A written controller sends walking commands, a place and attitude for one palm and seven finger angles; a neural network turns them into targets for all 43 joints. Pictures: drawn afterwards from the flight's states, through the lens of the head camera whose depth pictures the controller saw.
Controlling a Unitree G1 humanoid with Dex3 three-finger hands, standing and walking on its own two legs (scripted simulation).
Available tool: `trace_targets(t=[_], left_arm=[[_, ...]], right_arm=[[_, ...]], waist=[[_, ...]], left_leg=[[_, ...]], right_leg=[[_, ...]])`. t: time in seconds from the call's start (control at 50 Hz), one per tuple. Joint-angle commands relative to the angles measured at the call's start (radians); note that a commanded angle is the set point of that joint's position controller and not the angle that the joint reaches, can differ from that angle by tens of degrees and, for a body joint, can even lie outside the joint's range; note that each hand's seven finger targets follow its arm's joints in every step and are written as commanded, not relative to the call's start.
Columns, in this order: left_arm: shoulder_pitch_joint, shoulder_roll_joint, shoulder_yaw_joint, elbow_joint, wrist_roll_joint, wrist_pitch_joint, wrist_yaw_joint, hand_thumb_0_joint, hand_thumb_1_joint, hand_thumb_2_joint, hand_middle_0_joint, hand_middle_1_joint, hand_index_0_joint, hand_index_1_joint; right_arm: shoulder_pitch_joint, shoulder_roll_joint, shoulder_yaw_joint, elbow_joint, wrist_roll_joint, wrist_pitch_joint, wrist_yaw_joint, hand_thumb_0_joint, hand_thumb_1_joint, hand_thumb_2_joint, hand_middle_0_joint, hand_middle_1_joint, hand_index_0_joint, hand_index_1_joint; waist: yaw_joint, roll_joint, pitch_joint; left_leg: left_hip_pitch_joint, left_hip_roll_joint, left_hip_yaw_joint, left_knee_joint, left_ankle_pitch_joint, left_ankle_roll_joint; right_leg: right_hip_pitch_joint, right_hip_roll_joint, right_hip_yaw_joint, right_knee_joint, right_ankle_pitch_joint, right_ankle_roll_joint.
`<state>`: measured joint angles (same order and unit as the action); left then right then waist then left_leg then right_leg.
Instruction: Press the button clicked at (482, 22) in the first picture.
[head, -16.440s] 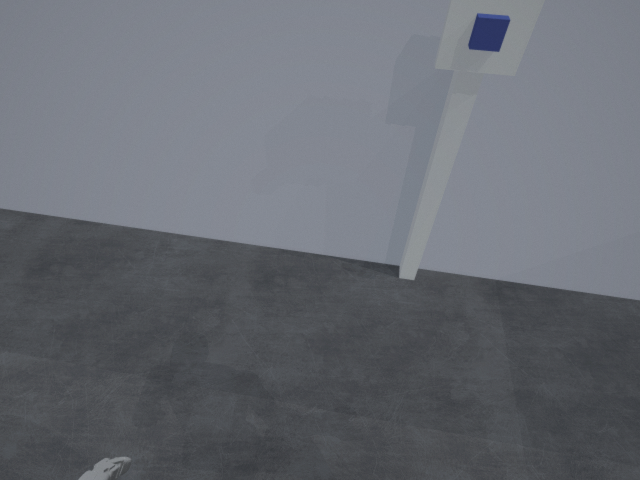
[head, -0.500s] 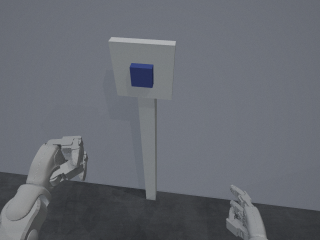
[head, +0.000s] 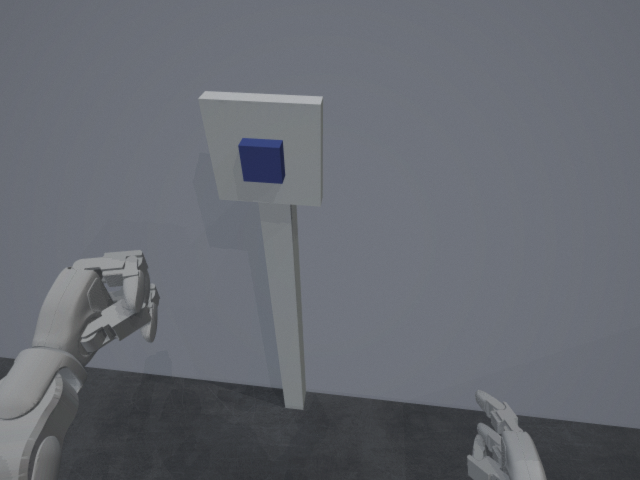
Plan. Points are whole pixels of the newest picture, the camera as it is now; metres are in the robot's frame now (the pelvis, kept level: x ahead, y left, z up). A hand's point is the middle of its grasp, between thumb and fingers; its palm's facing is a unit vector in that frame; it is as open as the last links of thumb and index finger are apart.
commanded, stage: raise the hand and make a fist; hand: left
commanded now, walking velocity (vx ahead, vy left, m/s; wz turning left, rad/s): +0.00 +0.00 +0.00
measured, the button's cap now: (263, 160) +0.53 +0.15 +0.17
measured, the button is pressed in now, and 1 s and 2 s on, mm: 0 0 0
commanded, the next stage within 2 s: aim a knuckle at the button in 0.10 s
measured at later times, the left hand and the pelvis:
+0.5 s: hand (193, 270) +0.29 +0.18 +0.16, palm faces +0.03 -1.00 -0.08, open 3.1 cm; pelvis +0.02 -0.03 +0.00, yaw +0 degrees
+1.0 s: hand (237, 238) +0.36 +0.15 +0.15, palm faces -0.06 -1.00 -0.02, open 3.1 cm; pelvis +0.04 +0.00 +0.00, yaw -1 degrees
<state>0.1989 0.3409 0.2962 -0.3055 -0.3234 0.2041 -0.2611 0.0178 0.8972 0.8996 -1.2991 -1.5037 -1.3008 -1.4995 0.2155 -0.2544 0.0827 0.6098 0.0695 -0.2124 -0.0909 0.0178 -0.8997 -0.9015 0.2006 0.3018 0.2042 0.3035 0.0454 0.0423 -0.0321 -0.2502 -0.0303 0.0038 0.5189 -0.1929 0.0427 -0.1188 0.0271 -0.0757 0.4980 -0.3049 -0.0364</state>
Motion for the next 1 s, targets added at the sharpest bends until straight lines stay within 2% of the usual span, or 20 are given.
trace_targets(t=[0.0, 0.02, 0.04, 0.08, 0.18, 0.26, 0.32, 0.34, 0.36, 0.42, 0.5, 0.52, 0.6, 0.62, 0.74, 0.82, 0.88, 0.9, 0.94, 0.98], left_arm=[[-0.251, 0.177, 0.092, -0.192, -0.011, -0.106, 0.021, 0.000, 0.900, 0.900, -1.300, -1.500, -1.300, -1.500], [-0.241, 0.173, 0.091, -0.161, -0.016, -0.100, 0.016, 0.000, 0.900, 0.900, -1.300, -1.500, -1.300, -1.500], [-0.228, 0.168, 0.088, -0.134, -0.022, -0.092, 0.010, 0.000, 0.900, 0.900, -1.300, -1.500, -1.300, -1.500], [-0.232, 0.170, 0.080, -0.113, -0.026, -0.082, -0.008, 0.000, 0.900, 0.900, -1.300, -1.500, -1.300, -1.500], [-0.254, 0.190, 0.098, -0.138, -0.032, -0.093, -0.020, 0.000, 0.900, 0.900, -1.300, -1.500, -1.300, -1.500], [-0.356, 0.204, 0.111, -0.081, -0.031, -0.126, -0.003, 0.000, 0.900, 0.900, -1.300, -1.500, -1.300, -1.500], [-0.392, 0.208, 0.114, -0.006, -0.022, -0.135, 0.001, 0.000, 0.900, 0.900, -1.300, -1.500, -1.300, -1.500], [-0.385, 0.222, 0.131, 0.028, -0.018, -0.131, 0.001, 0.000, 0.900, 0.900, -1.300, -1.500, -1.300, -1.500], [-0.396, 0.212, 0.118, 0.047, -0.013, -0.126, -0.005, 0.000, 0.900, 0.900, -1.300, -1.500, -1.300, -1.500], [-0.465, 0.204, 0.091, 0.072, -0.003, -0.117, -0.020, 0.000, 0.900, 0.900, -1.300, -1.500, -1.300, -1.500], [-0.492, 0.196, 0.086, 0.079, -0.007, -0.125, -0.031, 0.000, 0.900, 0.900, -1.300, -1.500, -1.300, -1.500], [-0.485, 0.206, 0.098, 0.073, -0.005, -0.134, -0.030, 0.000, 0.900, 0.900, -1.300, -1.500, -1.300, -1.500], [-0.428, 0.197, 0.115, 0.057, -0.002, -0.154, -0.012, 0.000, 0.900, 0.900, -1.300, -1.500, -1.300, -1.500], [-0.438, 0.190, 0.109, 0.052, 0.001, -0.156, -0.005, 0.000, 0.900, 0.900, -1.300, -1.500, -1.300, -1.500], [-0.521, 0.131, 0.028, 0.077, 0.024, -0.126, 0.035, 0.000, 0.900, 0.900, -1.300, -1.500, -1.300, -1.500], [-0.633, 0.064, -0.063, 0.039, 0.047, -0.137, 0.066, 0.000, 0.900, 0.900, -1.300, -1.500, -1.300, -1.500], [-0.654, 0.062, -0.066, 0.083, 0.059, -0.146, 0.092, 0.000, 0.900, 0.900, -1.300, -1.500, -1.300, -1.500], [-0.696, 0.048, -0.086, 0.093, 0.063, -0.147, 0.098, 0.000, 0.900, 0.900, -1.300, -1.500, -1.300, -1.500], [-0.688, 0.072, -0.058, 0.176, 0.073, -0.136, 0.119, 0.000, 0.900, 0.900, -1.300, -1.500, -1.300, -1.500], [-0.726, 0.076, -0.053, 0.215, 0.083, -0.121, 0.139, 0.000, 0.900, 0.900, -1.300, -1.500, -1.300, -1.500]], right_arm=[[-0.175, -0.101, -0.044, -0.161, -0.002, -0.081, -0.008, 0.000, -0.900, -0.900, 0.200, 0.300, 0.200, 0.300], [-0.176, -0.103, -0.044, -0.159, -0.001, -0.083, -0.010, 0.000, -0.900, -0.900, 0.200, 0.300, 0.200, 0.300], [-0.177, -0.106, -0.046, -0.153, 0.000, -0.085, -0.012, 0.000, -0.900, -0.900, 0.200, 0.300, 0.200, 0.300], [-0.183, -0.108, -0.049, -0.154, 0.004, -0.087, -0.017, 0.000, -0.900, -0.900, 0.200, 0.300, 0.200, 0.300], [-0.194, -0.104, -0.047, -0.160, 0.005, -0.098, -0.019, 0.000, -0.900, -0.900, 0.200, 0.300, 0.200, 0.300], [-0.182, -0.106, -0.050, -0.136, 0.003, -0.110, -0.024, 0.000, -0.900, -0.900, 0.200, 0.300, 0.200, 0.300], [-0.175, -0.108, -0.049, -0.124, 0.004, -0.104, -0.025, 0.000, -0.900, -0.900, 0.200, 0.300, 0.200, 0.300], [-0.169, -0.112, -0.052, -0.120, 0.004, -0.098, -0.023, 0.000, -0.900, -0.900, 0.200, 0.300, 0.200, 0.300], [-0.175, -0.111, -0.050, -0.124, 0.006, -0.092, -0.022, 0.000, -0.900, -0.900, 0.200, 0.300, 0.200, 0.300], [-0.175, -0.110, -0.052, -0.133, 0.011, -0.078, -0.020, 0.000, -0.900, -0.900, 0.200, 0.300, 0.200, 0.300], [-0.157, -0.114, -0.058, -0.149, 0.010, -0.072, -0.016, 0.000, -0.900, -0.900, 0.200, 0.300, 0.200, 0.300], [-0.155, -0.113, -0.060, -0.152, 0.009, -0.073, -0.014, 0.000, -0.900, -0.900, 0.200, 0.300, 0.200, 0.300], [-0.137, -0.110, -0.066, -0.163, 0.004, -0.064, -0.002, 0.000, -0.900, -0.900, 0.200, 0.300, 0.200, 0.300], [-0.136, -0.110, -0.067, -0.163, 0.004, -0.061, 0.000, 0.000, -0.900, -0.900, 0.200, 0.300, 0.200, 0.300], [-0.132, -0.113, -0.072, -0.157, 0.005, -0.031, 0.000, 0.000, -0.900, -0.900, 0.200, 0.300, 0.200, 0.300], [-0.124, -0.105, -0.073, -0.156, -0.001, -0.030, 0.000, 0.000, -0.900, -0.900, 0.200, 0.300, 0.200, 0.300], [-0.113, -0.109, -0.073, -0.143, -0.008, -0.017, 0.001, 0.000, -0.900, -0.900, 0.200, 0.300, 0.200, 0.300], [-0.116, -0.108, -0.070, -0.138, -0.007, -0.012, 0.002, 0.000, -0.900, -0.900, 0.200, 0.300, 0.200, 0.300], [-0.108, -0.112, -0.070, -0.122, -0.011, 0.005, 0.005, 0.000, -0.900, -0.900, 0.200, 0.300, 0.200, 0.300], [-0.118, -0.111, -0.067, -0.128, -0.009, 0.029, 0.008, 0.000, -0.900, -0.900, 0.200, 0.300, 0.200, 0.300]], waist=[[-0.004, 0.072, -0.055], [-0.002, 0.062, -0.040], [-0.003, 0.000, -0.022], [-0.006, -0.028, -0.016], [0.000, -0.024, -0.047], [-0.014, -0.042, -0.047], [-0.015, -0.055, -0.060], [-0.011, -0.089, -0.065], [-0.010, -0.057, -0.065], [-0.015, -0.011, -0.105], [-0.014, -0.057, -0.174], [-0.007, -0.035, -0.187], [0.002, -0.069, -0.239], [0.002, -0.042, -0.238], [-0.025, -0.038, -0.175], [-0.045, 0.029, -0.216], [-0.044, -0.037, -0.249], [-0.050, -0.026, -0.247], [-0.042, -0.073, -0.228], [-0.038, -0.047, -0.227]], left_leg=[[0.145, 0.032, -0.075, -0.096, -0.061, -0.010], [0.134, 0.029, -0.071, -0.090, -0.068, -0.008], [0.115, 0.029, -0.068, -0.077, -0.060, -0.004], [0.110, 0.026, -0.058, -0.063, -0.052, 0.001], [0.106, 0.021, -0.048, -0.030, -0.023, 0.001], [0.095, 0.022, -0.049, -0.004, -0.022, 0.000], [0.085, 0.019, -0.049, 0.001, 0.002, 0.001], [0.066, 0.022, -0.049, 0.011, 0.012, 0.000], [0.057, 0.020, -0.047, 0.015, 0.015, -0.002], [0.084, 0.015, -0.041, 0.018, 0.055, 0.000], [0.105, 0.012, -0.040, 0.029, 0.123, 0.005], [0.114, 0.010, -0.037, 0.028, 0.143, 0.006], [0.129, 0.009, -0.026, 0.032, 0.215, 0.007], [0.137, 0.007, -0.022, 0.031, 0.225, 0.006], [0.155, 0.021, -0.023, 0.021, 0.231, 0.007], [0.227, 0.029, -0.044, 0.013, 0.260, 0.002], [0.229, 0.035, -0.054, 0.006, 0.271, 0.000], [0.235, 0.034, -0.056, 0.005, 0.268, -0.002], [0.210, 0.037, -0.056, -0.002, 0.252, -0.003], [0.194, 0.033, -0.053, -0.013, 0.230, -0.009]], right_leg=[[-0.162, -0.011, 0.026, -0.124, 0.011, 0.012], [-0.169, -0.014, 0.036, -0.135, 0.002, 0.016], [-0.163, -0.017, 0.052, -0.152, -0.002, 0.022], [-0.169, -0.027, 0.075, -0.167, -0.014, 0.033], [-0.155, -0.049, 0.116, -0.174, -0.007, 0.048], [-0.162, -0.061, 0.150, -0.175, 0.019, 0.068], [-0.148, -0.068, 0.153, -0.150, 0.101, 0.077], [-0.132, -0.073, 0.167, -0.145, 0.137, 0.093], [-0.126, -0.085, 0.182, -0.138, 0.168, 0.099], [-0.118, -0.080, 0.161, -0.108, 0.255, 0.098], [-0.090, -0.074, 0.134, -0.066, 0.408, 0.104], [-0.085, -0.070, 0.121, -0.056, 0.437, 0.098], [-0.057, -0.067, 0.095, -0.020, 0.591, 0.101], [-0.063, -0.064, 0.087, -0.016, 0.591, 0.093], [-0.136, -0.036, 0.060, -0.031, 0.461, 0.056], [-0.168, -0.022, 0.036, -0.024, 0.367, 0.024], [-0.154, -0.019, 0.031, -0.020, 0.360, 0.021], [-0.163, -0.019, 0.031, -0.020, 0.351, 0.019], [-0.158, -0.016, 0.030, -0.027, 0.329, 0.018], [-0.148, -0.021, 0.033, -0.027, 0.310, 0.014]])
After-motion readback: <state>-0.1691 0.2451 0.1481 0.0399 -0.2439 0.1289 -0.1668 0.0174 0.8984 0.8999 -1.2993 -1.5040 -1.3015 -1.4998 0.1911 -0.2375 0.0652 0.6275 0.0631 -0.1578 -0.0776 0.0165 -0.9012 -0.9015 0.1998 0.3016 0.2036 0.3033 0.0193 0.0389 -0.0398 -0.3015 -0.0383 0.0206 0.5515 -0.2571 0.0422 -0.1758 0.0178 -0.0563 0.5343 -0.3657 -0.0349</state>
